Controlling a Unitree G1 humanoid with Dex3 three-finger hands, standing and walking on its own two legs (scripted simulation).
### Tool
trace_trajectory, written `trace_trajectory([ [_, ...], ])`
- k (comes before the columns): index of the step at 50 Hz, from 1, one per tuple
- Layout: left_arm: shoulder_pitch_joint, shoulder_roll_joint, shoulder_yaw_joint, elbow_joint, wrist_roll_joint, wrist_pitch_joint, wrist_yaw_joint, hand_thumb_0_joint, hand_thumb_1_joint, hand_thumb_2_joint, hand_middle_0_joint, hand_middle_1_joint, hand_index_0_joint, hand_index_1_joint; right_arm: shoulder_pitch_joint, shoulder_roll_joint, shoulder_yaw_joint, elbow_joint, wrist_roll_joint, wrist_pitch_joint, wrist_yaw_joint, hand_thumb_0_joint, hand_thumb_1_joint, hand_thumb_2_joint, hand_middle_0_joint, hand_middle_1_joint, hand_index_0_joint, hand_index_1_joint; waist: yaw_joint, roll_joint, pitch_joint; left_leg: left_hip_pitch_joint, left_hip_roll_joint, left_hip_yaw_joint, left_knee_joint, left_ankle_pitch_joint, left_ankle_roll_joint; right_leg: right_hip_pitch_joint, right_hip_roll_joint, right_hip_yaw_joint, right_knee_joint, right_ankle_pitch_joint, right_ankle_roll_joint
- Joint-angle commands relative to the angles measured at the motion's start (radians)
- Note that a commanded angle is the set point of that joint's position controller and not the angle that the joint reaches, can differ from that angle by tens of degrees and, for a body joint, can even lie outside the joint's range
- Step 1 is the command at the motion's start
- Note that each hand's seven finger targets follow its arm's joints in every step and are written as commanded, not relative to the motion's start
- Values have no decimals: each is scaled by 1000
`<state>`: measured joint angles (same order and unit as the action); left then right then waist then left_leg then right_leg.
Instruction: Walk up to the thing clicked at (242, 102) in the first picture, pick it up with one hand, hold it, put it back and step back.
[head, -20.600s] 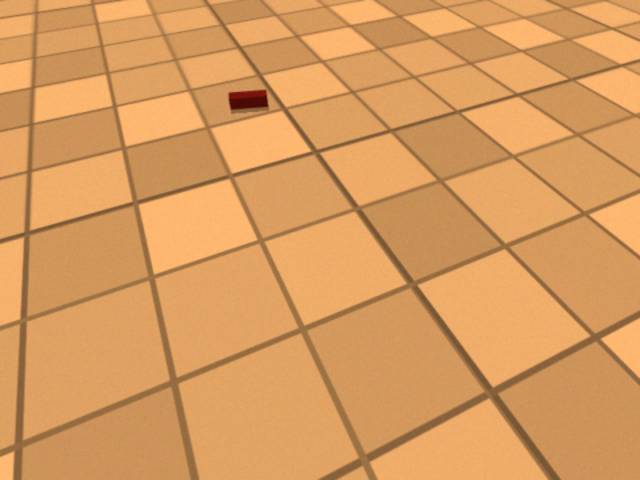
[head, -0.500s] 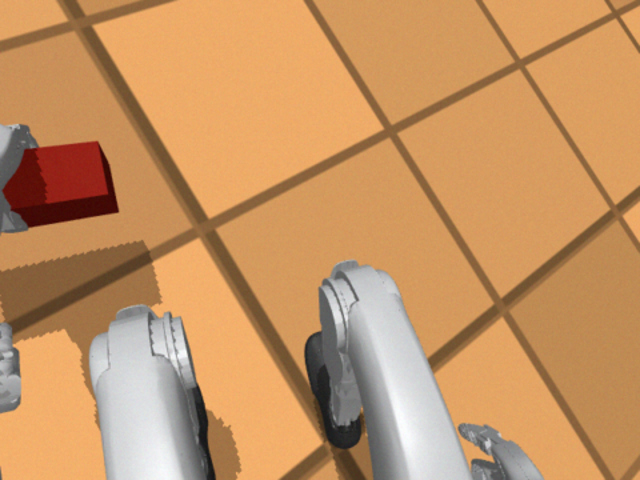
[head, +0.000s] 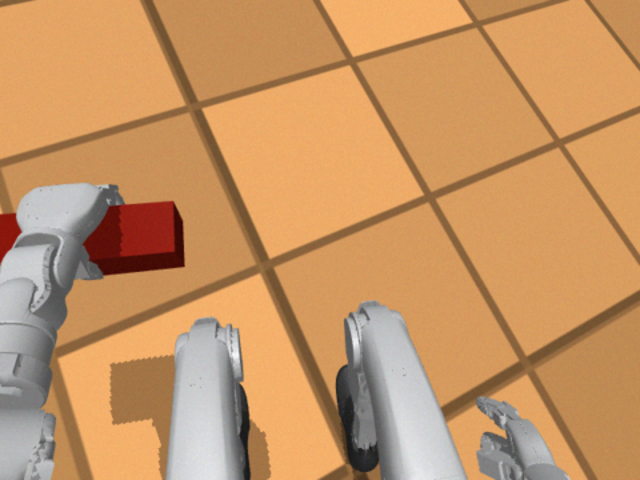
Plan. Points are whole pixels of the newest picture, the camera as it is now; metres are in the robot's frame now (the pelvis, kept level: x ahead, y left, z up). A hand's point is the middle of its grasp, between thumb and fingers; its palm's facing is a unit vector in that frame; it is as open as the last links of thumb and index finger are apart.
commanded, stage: lift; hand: left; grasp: from above
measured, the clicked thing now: (95, 242) +0.43 +0.27 -0.14
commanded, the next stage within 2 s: hold in 0.98 s
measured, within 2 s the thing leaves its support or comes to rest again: neither
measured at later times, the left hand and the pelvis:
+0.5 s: hand out of the picture +0.35 +0.25 +0.09, palm faces -0.49 -0.08 -0.87, open 10.2 cm; pelvis +0.03 +0.00 +0.18, yaw +2 degrees
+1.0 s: hand out of the picture +0.36 +0.23 +0.18, palm faces -0.46 -0.08 -0.88, open 10.2 cm; pelvis +0.06 +0.00 +0.27, yaw +2 degrees
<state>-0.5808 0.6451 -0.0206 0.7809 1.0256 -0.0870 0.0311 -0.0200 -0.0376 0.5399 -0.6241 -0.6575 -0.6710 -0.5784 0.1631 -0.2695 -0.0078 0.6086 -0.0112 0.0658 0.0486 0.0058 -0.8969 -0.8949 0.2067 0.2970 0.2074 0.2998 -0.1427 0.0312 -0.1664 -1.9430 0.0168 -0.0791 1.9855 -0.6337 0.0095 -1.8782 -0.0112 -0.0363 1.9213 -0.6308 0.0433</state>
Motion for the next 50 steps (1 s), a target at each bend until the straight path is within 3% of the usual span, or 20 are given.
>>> trace_trajectory([
  [1,-314,288,112,-297,-41,17,48,0,677,915,-980,-763,-996,-748,149,-206,-81,-51,8,-19,-41,0,-888,-895,200,300,200,300,11,243,-670,695,-5,-1,-393,119,15,367,29,-36,-295,167,-61],
  [3,-295,221,69,-318,-50,23,39,0,674,918,-985,-754,-995,-744,136,-186,-78,-47,11,-22,-53,0,-887,-895,200,300,200,300,6,217,-640,722,-1,9,-431,104,18,419,33,-32,-352,162,-59],
  [6,-219,246,94,-323,-48,37,39,0,674,897,-984,-749,-998,-736,129,-181,-74,-48,18,-23,-64,0,-887,-895,200,300,200,300,31,169,-629,777,-7,30,-478,152,22,526,34,-19,-434,186,-57],
  [7,-221,211,70,-334,-54,38,35,0,682,893,-978,-764,-998,-744,120,-172,-74,-47,21,-24,-68,0,-887,-894,200,300,200,300,21,177,-608,794,-6,30,-505,145,20,543,33,-17,-455,184,-56],
  [8,-217,222,80,-354,-56,40,36,0,679,908,-978,-768,-995,-751,118,-173,-75,-48,24,-24,-73,0,-886,-894,200,300,200,300,32,170,-604,824,-5,31,-531,144,21,575,34,-14,-483,185,-56],
  [10,-170,177,56,-349,-61,47,34,0,705,913,-1000,-770,-1016,-755,109,-163,-72,-41,28,-29,-81,0,-886,-895,200,300,200,300,29,152,-561,860,-2,29,-584,132,19,622,36,-14,-532,180,-54],
  [12,-115,180,74,-342,-57,52,40,0,712,909,-1015,-756,-1026,-746,103,-163,-71,-38,32,-33,-88,0,-888,-895,200,300,200,300,46,145,-531,914,0,18,-647,138,13,669,35,-11,-570,182,-54],
  [14,-94,157,61,-336,-46,52,40,0,712,897,-1017,-750,-1026,-742,103,-156,-69,-31,33,-36,-94,0,-889,-896,200,300,200,300,50,130,-512,972,1,15,-691,172,11,719,38,-9,-614,202,-55],
  [19,-89,77,11,-278,-32,43,63,0,696,888,-986,-784,-1004,-766,101,-134,-67,-12,41,-58,-108,0,-891,-897,200,300,200,300,38,84,-385,1014,-4,34,-802,151,12,841,42,9,-756,191,-55],
  [21,-95,63,-3,-257,-27,39,74,0,692,862,-980,-769,-1001,-749,98,-137,-70,-5,43,-69,-109,0,-890,-896,200,300,200,300,48,93,-351,1060,0,24,-862,125,7,866,43,10,-795,175,-55],
  [26,-125,23,-31,-222,-13,35,113,0,672,854,-983,-734,-993,-725,101,-133,-71,14,42,-95,-106,0,-892,-898,200,300,200,300,54,90,-324,1175,1,24,-963,150,-1,969,45,15,-897,196,-53],
  [30,-103,29,-26,-198,4,39,138,0,649,805,-951,-750,-975,-726,114,-135,-74,30,38,-108,-106,0,-893,-899,200,300,200,300,69,89,-332,1260,-10,48,-1017,234,-3,1060,47,20,-967,259,-54],
  [31,-117,16,-42,-207,1,42,144,0,654,799,-958,-741,-982,-717,115,-128,-69,34,37,-110,-105,0,-893,-899,200,300,200,300,65,90,-322,1273,-12,54,-1028,265,-4,1083,47,22,-983,284,-54],
  [35,-117,21,-37,-183,-1,57,168,0,667,835,-990,-723,-1000,-714,108,-130,-72,31,39,-112,-102,0,-892,-898,200,300,200,300,74,52,-269,1319,-20,69,-1089,279,-1,1156,42,27,-1065,295,-49],
  [36,-111,-15,-61,-168,-1,61,168,0,682,825,-989,-737,-1008,-719,108,-126,-70,32,38,-112,-99,0,-893,-897,200,300,200,300,67,51,-264,1335,-18,67,-1102,283,-3,1162,42,27,-1075,298,-50],
  [50,-56,-31,-72,-178,-13,85,143,0,724,799,-1023,-720,-1052,-693,85,-121,-79,13,44,-95,-102,0,-892,-895,200,300,200,300,98,20,-227,1508,-28,80,-1258,409,-7,1360,41,41,-1235,408,-44],
])
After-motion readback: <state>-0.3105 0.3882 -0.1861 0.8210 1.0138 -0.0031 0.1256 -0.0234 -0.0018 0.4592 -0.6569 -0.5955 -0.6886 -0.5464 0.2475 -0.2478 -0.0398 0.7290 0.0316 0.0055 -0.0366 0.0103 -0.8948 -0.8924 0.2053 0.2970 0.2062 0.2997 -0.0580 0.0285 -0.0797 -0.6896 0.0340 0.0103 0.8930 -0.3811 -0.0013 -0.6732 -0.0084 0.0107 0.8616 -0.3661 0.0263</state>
